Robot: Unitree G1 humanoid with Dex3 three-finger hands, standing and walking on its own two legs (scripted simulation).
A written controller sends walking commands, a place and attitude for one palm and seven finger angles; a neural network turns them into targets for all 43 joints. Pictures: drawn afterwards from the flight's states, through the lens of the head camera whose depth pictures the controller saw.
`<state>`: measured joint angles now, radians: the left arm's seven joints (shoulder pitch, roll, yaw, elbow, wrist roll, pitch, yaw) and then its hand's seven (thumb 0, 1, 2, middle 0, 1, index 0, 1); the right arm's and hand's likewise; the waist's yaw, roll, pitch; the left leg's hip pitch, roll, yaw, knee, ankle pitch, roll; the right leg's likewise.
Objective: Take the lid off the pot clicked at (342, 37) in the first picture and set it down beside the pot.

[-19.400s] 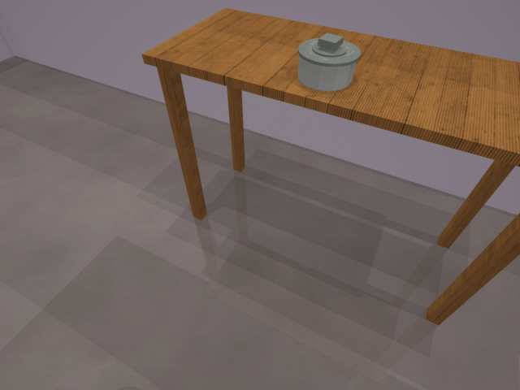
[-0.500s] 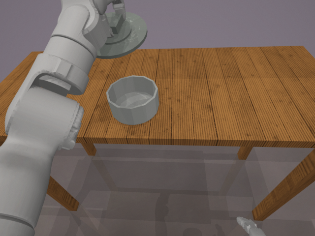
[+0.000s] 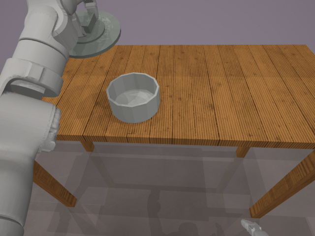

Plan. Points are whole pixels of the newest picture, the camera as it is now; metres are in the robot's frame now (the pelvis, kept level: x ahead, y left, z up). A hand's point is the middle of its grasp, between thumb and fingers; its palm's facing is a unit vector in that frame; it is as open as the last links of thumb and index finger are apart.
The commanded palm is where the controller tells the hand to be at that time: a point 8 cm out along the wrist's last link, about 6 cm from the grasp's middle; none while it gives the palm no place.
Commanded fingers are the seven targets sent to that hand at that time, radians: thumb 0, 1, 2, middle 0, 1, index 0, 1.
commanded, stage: move the lid sideways beside the pot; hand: left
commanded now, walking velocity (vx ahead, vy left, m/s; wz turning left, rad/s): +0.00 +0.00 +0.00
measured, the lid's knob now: (82, 22) +0.51 +0.16 +0.30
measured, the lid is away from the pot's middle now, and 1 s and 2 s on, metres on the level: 0.09 0.22 0.24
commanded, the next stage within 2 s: lower the lid onto the table in 1.30 s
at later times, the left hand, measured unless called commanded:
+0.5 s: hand (47, 27) +0.46 +0.22 +0.31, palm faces -0.12 -0.05 -0.99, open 8.4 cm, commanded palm +0.44 +0.22 +0.37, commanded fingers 0.00 0.61 1.08 -0.75 -1.00 -0.70 -0.98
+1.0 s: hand (14, 32) +0.45 +0.28 +0.31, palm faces -0.14 -0.08 -0.99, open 8.4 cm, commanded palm +0.44 +0.28 +0.37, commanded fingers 0.00 0.61 1.08 -0.75 -1.00 -0.70 -0.98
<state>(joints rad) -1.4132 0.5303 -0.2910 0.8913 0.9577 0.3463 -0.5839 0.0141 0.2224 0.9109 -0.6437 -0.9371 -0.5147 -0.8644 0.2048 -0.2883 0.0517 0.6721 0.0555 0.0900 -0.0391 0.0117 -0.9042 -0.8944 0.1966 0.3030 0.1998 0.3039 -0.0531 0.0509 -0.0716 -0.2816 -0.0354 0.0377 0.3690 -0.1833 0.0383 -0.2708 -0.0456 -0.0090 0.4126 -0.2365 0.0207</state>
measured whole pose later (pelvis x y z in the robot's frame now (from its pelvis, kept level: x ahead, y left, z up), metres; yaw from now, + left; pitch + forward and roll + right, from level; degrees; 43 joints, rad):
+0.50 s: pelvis +0.00 +0.00 +0.00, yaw +1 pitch +6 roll +0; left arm -1.38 0.64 -0.26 0.87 0.97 0.31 -0.60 0.02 0.22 0.91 -0.65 -0.94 -0.51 -0.86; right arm 0.19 -0.29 0.05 0.66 0.07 0.12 -0.05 0.01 -0.90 -0.89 0.20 0.30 0.20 0.30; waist -0.05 0.04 -0.06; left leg -0.30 -0.03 0.02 0.39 -0.19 0.04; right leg -0.28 -0.04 -0.03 0.41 -0.23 0.02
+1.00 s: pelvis -0.01 +0.00 +0.00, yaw +1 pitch +6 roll +0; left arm -1.41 0.78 -0.21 0.98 1.00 0.25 -0.60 0.01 0.23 0.91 -0.65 -0.94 -0.51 -0.86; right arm 0.22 -0.30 0.05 0.67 0.08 0.14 -0.06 0.01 -0.90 -0.89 0.20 0.30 0.20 0.30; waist -0.07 0.04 -0.04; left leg -0.32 -0.03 0.01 0.41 -0.19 0.04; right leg -0.28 -0.04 -0.03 0.40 -0.23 0.02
